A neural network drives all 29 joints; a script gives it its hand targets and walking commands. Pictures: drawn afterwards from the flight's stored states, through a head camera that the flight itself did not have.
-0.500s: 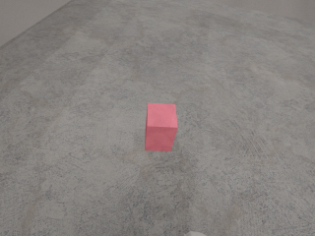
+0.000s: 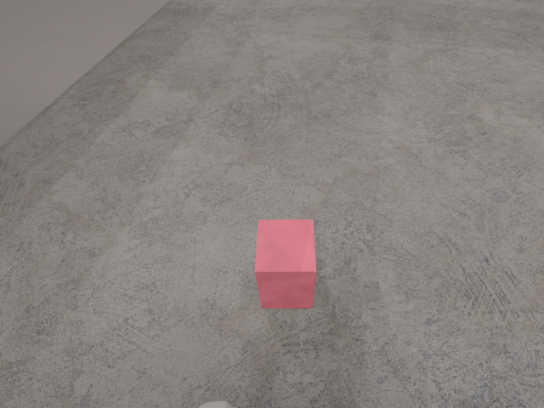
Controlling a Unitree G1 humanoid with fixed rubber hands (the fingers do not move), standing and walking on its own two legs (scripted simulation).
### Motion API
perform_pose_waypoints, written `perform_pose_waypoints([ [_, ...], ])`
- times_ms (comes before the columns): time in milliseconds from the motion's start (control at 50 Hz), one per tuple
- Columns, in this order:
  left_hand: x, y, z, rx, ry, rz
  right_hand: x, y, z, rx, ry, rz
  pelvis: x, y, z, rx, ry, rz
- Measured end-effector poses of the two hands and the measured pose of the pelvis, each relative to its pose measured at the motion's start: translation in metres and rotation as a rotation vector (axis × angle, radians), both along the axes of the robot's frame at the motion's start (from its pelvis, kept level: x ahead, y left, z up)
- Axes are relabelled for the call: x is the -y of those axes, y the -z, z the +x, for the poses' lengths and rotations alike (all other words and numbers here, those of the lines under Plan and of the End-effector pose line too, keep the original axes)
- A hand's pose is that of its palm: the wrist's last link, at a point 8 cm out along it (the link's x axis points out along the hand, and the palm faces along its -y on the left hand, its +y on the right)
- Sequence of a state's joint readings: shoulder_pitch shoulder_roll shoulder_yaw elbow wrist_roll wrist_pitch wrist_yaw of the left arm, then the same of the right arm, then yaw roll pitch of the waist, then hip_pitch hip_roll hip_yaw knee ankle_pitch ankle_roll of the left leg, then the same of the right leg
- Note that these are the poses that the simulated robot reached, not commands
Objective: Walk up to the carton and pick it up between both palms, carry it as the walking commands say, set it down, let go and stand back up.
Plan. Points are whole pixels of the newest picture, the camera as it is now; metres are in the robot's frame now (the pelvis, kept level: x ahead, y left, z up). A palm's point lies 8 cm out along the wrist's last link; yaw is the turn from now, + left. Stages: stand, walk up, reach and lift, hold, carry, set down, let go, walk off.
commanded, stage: walk up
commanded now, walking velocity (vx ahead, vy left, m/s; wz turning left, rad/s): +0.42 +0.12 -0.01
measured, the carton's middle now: (286, 265) +0.69 +0.02 -0.63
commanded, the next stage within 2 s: stand in 1.48 s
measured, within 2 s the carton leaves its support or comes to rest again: neither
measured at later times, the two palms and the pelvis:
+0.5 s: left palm (119, 376) +0.21 +0.30 -0.15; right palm (417, 389) +0.19 -0.20 -0.11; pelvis +0.18 +0.06 +0.00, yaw -2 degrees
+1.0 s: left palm (173, 315) +0.31 +0.21 -0.13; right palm (429, 379) +0.21 -0.24 -0.15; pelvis +0.23 -0.01 +0.00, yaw -2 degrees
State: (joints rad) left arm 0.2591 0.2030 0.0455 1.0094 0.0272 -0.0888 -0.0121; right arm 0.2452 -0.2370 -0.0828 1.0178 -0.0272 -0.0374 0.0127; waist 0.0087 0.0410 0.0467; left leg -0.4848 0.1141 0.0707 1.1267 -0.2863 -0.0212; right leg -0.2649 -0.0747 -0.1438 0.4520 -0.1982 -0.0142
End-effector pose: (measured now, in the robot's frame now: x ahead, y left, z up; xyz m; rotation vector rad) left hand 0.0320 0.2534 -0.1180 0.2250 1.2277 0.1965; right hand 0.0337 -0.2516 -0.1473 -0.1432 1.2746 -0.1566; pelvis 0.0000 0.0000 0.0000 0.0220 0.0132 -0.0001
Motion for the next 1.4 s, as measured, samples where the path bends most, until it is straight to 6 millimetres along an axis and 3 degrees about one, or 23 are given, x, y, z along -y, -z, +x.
perform_pose_waypoints([
  [80,0.001,-0.006,-0.039,-0.142,-0.087,-0.003,-0.005,-0.01,0.082,0.082,-0.057,0.011,-0.003,-0.006,0.032,0.002,0.005,0.007],
  [160,0.002,-0.006,-0.05,-0.238,-0.142,-0.026,-0.027,-0.017,0.147,0.149,-0.1,0.034,-0.013,-0.007,0.062,0.002,0.01,0.004],
  [240,-0.004,0.008,-0.029,-0.276,-0.167,-0.07,-0.058,-0.022,0.202,0.211,-0.132,0.035,-0.029,-0.001,0.096,0.004,0.005,-0.02],
  [320,-0.021,0.038,0.016,-0.275,-0.151,-0.107,-0.078,-0.016,0.235,0.248,-0.128,-0.014,-0.05,0.016,0.132,0.008,0.01,-0.039],
  [380,-0.034,0.044,0.069,-0.224,-0.105,-0.114,-0.074,-0.022,0.219,0.185,-0.069,-0.058,-0.055,0.011,0.148,0.003,0.026,-0.053],
  [460,-0.043,0.04,0.144,-0.135,-0.026,-0.125,-0.058,-0.035,0.176,0.06,0.024,-0.118,-0.056,0.0,0.167,-0.002,0.036,-0.068],
  [520,-0.041,0.035,0.188,-0.091,0.022,-0.132,-0.053,-0.041,0.144,-0.025,0.077,-0.128,-0.054,-0.006,0.18,-0.004,0.036,-0.075],
  [620,-0.024,0.026,0.246,-0.025,0.072,-0.126,-0.05,-0.04,0.107,-0.147,0.137,-0.109,-0.042,-0.01,0.196,0.002,0.033,-0.074],
  [720,0.005,0.019,0.281,0.043,0.104,-0.086,-0.043,-0.017,0.107,-0.195,0.158,-0.024,-0.02,-0.001,0.208,0.023,0.029,-0.032],
  [820,0.028,0.011,0.28,0.045,0.1,-0.054,-0.03,0.006,0.138,-0.168,0.141,0.033,-0.001,0.002,0.218,0.035,0.036,-0.01],
  [1000,0.039,0.009,0.273,0.035,0.033,-0.058,-0.016,0.003,0.178,-0.114,0.078,0.027,0.012,-0.002,0.23,0.035,0.036,-0.029],
  [1220,0.032,0.019,0.244,-0.062,-0.001,-0.066,-0.013,-0.004,0.187,-0.126,0.071,-0.004,0.012,-0.003,0.24,0.034,0.041,-0.027],
  [1400,0.03,0.022,0.236,-0.101,-0.004,-0.07,-0.023,-0.003,0.187,-0.14,0.076,0.006,0.007,-0.002,0.246,0.036,0.045,-0.025],
])
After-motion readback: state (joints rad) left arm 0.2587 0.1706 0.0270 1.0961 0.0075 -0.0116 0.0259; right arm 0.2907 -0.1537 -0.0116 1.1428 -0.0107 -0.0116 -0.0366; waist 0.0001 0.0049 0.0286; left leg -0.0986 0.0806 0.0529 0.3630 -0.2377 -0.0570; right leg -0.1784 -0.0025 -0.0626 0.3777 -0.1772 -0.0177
